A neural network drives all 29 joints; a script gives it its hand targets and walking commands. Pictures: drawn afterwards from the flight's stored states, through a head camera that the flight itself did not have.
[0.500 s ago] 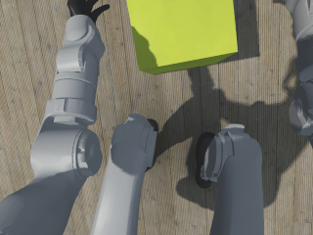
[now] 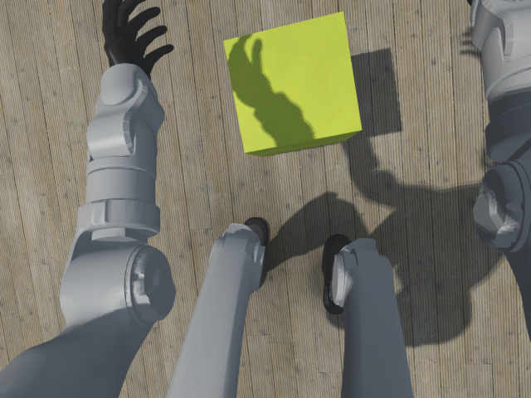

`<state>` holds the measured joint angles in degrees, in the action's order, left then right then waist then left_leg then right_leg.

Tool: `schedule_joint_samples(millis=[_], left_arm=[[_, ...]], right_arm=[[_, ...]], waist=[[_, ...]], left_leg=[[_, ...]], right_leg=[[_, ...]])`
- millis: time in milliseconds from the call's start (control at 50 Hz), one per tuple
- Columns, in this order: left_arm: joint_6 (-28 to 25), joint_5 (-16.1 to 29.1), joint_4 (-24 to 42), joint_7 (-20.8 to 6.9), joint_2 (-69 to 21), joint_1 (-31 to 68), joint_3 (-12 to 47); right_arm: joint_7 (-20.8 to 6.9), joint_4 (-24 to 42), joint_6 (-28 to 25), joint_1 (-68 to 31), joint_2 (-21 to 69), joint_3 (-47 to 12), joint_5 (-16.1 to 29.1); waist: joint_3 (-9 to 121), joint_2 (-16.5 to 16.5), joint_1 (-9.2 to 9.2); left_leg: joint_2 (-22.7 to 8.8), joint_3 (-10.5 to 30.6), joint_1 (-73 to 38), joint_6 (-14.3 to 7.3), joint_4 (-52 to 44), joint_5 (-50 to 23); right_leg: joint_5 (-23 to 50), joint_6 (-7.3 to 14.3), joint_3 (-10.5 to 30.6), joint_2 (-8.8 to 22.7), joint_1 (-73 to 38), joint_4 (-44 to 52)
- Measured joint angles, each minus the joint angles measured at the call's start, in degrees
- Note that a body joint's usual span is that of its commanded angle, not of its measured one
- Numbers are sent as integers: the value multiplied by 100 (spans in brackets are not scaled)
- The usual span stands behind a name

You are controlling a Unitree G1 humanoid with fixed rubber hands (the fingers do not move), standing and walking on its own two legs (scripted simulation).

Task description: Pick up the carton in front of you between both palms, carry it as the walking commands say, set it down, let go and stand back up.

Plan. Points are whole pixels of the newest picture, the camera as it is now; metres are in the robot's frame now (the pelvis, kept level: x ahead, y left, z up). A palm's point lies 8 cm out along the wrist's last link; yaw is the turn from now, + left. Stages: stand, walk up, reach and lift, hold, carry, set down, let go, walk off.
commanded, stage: set down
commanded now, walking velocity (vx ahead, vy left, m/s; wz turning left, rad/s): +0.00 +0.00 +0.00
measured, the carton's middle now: (294, 99) +0.53 +0.03 -0.43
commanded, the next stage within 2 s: let go in 0.20 s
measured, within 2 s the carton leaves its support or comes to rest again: neither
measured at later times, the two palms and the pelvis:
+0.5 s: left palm (65, 85) +0.45 +0.20 +0.02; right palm out of the picture +0.51 -0.19 +0.01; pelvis +0.04 +0.01 +0.13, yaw -4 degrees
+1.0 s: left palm out of the picture +0.30 +0.25 +0.14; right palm out of the picture +0.35 -0.20 +0.11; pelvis +0.11 +0.02 +0.20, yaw -3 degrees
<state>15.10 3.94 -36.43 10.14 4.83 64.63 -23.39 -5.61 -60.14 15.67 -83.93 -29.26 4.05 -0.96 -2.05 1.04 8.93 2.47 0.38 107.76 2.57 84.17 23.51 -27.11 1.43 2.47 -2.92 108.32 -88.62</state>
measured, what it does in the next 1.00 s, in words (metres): rises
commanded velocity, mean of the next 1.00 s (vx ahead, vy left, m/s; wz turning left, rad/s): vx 0.00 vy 0.00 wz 0.00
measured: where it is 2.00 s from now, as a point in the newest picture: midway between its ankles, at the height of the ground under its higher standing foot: (291, 277)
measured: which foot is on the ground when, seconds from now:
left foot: down 0.00-1.00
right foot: down 0.00-1.00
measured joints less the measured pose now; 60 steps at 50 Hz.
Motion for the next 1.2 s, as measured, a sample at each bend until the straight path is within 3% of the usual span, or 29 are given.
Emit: schedule_joint_samples(millis=[320, 440, 540, 660, 980, 1200], left_arm=[[-276, -630, 23, -385, -220, -714, -239], [-534, -919, 246, -834, -176, -1828, 126], [-683, -953, 405, -1258, 59, -2954, 628], [-874, -716, 525, -1550, 389, -4078, 1175], [-1376, -191, 1249, -1442, 549, -7036, 2160], [-1267, -218, 1234, -1447, 765, -7757, 2209]], right_arm=[[-2, -34, -268, 686, 539, 764, -644], [437, 807, -436, 2065, 1191, 1109, -864], [856, 1693, -558, 3594, 1696, 1094, -749], [950, 2273, -797, 4996, 1885, 899, -574], [635, 2711, -1483, 7893, 1784, 360, -189], [421, 3166, -1396, 9238, 1773, -9, -14]], waist=[[336, 49, -74], [538, 1, -237], [560, -71, -300], [442, -202, -301], [350, -364, -357], [74, -185, -692]], left_leg=[[-105, 72, -1615, -24, -2116, -627], [-158, 97, -2312, -84, -2756, -763], [-188, 72, -3180, -164, -3234, -804], [-157, 40, -4377, -260, -3780, -837], [-13, 167, -7306, -353, -4958, -776], [-60, 296, -9136, -266, -5793, -896]], right_leg=[[680, -8, 57, -64, -1612, 2167], [879, -51, 76, -98, -2357, 2921], [980, -108, 132, -109, -3269, 3509], [1047, -174, 187, -49, -4511, 4143], [960, -192, 97, 155, -7539, 5413], [1040, -77, -12, 147, -9372, 6203]])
